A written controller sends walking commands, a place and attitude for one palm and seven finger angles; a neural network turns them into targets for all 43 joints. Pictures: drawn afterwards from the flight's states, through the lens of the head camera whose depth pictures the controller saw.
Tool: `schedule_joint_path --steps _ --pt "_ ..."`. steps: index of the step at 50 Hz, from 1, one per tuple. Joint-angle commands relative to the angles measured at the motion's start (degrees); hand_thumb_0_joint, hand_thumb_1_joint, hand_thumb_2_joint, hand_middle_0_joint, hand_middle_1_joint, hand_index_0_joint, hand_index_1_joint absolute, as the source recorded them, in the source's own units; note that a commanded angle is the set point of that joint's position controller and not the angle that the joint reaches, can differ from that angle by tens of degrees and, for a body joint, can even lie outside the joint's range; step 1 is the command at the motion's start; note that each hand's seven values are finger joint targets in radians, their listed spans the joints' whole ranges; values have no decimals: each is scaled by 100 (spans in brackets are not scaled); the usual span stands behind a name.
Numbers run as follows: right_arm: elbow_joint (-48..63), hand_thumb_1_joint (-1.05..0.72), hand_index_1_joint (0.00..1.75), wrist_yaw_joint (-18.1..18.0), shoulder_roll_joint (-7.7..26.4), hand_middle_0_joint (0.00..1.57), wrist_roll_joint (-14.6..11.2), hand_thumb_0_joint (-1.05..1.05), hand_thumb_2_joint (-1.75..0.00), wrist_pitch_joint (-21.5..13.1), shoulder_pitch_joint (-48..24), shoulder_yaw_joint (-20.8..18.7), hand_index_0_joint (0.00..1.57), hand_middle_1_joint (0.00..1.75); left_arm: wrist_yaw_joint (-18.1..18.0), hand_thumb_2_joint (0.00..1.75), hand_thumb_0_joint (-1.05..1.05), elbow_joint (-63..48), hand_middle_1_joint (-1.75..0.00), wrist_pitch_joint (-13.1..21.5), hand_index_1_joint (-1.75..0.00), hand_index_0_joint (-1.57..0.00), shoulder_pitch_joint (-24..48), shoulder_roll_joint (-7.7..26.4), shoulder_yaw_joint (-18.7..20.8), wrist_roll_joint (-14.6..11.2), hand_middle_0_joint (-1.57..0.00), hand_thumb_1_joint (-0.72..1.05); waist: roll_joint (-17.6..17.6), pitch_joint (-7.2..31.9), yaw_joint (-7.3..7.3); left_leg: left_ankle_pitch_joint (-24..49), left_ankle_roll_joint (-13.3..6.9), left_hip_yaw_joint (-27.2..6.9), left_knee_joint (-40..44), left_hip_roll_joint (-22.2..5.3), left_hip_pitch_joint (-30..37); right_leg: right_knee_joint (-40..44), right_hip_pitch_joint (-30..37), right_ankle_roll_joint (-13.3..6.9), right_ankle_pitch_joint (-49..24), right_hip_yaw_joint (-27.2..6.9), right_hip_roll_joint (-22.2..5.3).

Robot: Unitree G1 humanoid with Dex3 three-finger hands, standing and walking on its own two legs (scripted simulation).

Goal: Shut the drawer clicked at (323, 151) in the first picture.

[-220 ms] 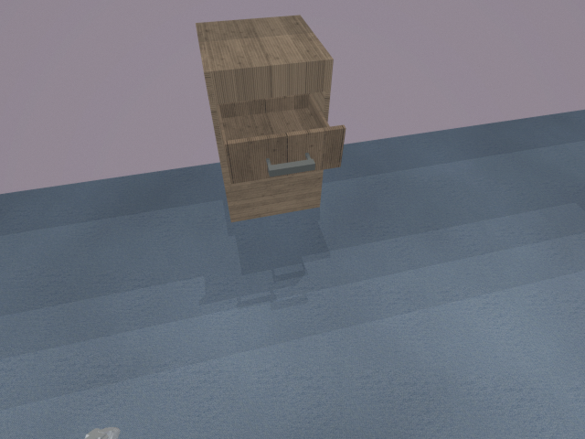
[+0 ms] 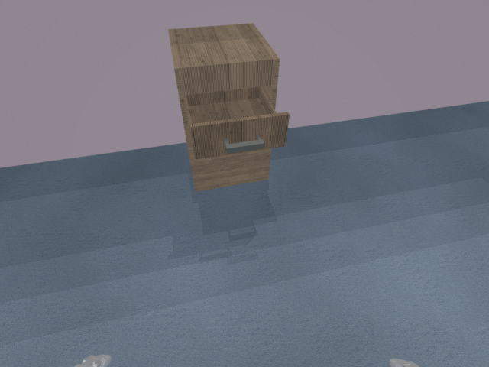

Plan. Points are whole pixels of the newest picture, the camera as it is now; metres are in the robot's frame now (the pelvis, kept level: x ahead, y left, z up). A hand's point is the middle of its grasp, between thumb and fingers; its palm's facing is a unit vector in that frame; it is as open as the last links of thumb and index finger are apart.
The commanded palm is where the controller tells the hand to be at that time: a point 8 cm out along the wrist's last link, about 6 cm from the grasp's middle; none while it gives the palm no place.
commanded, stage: stand and wait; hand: left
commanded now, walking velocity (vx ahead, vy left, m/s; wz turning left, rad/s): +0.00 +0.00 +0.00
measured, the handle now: (243, 142) +0.96 +0.07 -0.25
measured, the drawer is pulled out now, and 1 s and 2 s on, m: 0.24 0.24 0.24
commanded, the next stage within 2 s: look at it before walking up in 0.60 s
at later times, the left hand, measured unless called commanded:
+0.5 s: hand out of the picture +0.04 +0.23 -0.16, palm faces -0.02 -0.95 -0.32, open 7.4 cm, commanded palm none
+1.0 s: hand out of the picture +0.05 +0.22 -0.15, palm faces -0.01 -0.95 -0.31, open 7.4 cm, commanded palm none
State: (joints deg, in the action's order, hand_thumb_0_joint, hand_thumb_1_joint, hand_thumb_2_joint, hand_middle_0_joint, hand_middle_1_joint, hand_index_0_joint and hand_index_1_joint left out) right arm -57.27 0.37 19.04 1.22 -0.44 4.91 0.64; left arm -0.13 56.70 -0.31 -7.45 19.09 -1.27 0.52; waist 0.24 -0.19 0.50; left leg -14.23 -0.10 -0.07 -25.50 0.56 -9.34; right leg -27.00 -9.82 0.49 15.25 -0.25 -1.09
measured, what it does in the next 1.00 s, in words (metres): stands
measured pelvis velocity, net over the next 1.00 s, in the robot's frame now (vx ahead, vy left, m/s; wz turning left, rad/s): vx -0.02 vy -0.01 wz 0.00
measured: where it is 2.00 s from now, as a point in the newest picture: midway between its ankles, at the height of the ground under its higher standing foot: outside the picture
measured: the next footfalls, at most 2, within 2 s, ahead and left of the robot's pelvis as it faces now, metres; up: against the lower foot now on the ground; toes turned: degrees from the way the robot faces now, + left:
none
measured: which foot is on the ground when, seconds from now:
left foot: down 0.00-1.00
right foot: down 0.00-1.00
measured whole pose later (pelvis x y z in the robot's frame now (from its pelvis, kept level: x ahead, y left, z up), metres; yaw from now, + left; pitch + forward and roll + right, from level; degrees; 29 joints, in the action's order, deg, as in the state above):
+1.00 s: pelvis -0.02 -0.01 +0.01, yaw +0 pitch -2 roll +0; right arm -64.1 0.1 17.4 1.0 -0.6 8.5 0.6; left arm -0.3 62.5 0.1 -9.3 17.7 -0.7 0.5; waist -0.1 -0.9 0.4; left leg -10.5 1.2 -0.6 -21.2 -0.9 -8.9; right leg -22.3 -9.2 -0.6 11.2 0.3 0.4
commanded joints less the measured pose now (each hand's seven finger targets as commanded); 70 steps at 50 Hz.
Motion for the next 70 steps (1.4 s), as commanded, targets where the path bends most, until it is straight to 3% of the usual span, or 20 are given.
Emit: schedule_joint_path --steps 1,10,20,35,57,68,70 --pt "276 -90 30 -94 1117 20 -39 0 -90 -126 -233 -238 20 30 -71 90 0 -317 -30 160 -30 -20 257 1191 300 19 -20 90 -82 248 -52 1157 -206 -540 459 -625 13 503 75 -207 -1056 -464 -535" --pt "45 -90 30 -91 1030 20 -47 0 -90 -101 -149 -208 20 30 -64 90 0 -107 -30 165 -30 -20 165 1114 290 15 -20 90 -8 113 -47 751 -148 -540 578 -614 -34 768 -6 -202 -595 -535 -548" --pt "-235 -90 30 -95 979 20 -63 0 -90 -99 44 -180 20 30 -76 90 0 144 -30 182 -30 -20 26 1060 274 2 -20 90 -155 103 -37 707 -115 -547 645 -650 -30 895 20 -204 -475 -572 -559" --pt "-371 -90 30 -102 914 20 -56 0 -90 -107 177 -187 20 30 -80 90 0 237 -30 177 -30 -20 -7 999 280 11 -20 90 -44 -35 -33 607 -91 -560 734 -662 -94 993 -81 -197 -238 -611 -527" --pt "-384 -90 30 -114 897 20 -61 0 -90 -125 173 -189 20 30 -78 90 0 290 -30 193 -30 -20 -61 964 280 14 -20 90 -44 60 -37 792 -78 -544 779 -695 69 1021 -15 -179 -557 -588 -522" --pt "-395 -90 30 -151 895 20 -56 0 -90 -137 223 -204 20 30 -80 90 0 270 -30 186 -30 -20 -97 956 310 11 -20 90 9 95 -46 1004 -58 -429 687 -755 226 951 -25 -216 -1068 -681 -499" --pt "-414 -90 30 -175 436 20 -52 0 -90 -78 459 -148 20 30 -97 90 0 283 -30 73 -30 -20 -291 549 269 4 -20 90 7 87 -49 1066 -1 -249 462 -775 206 716 -151 -176 -1407 -729 -500"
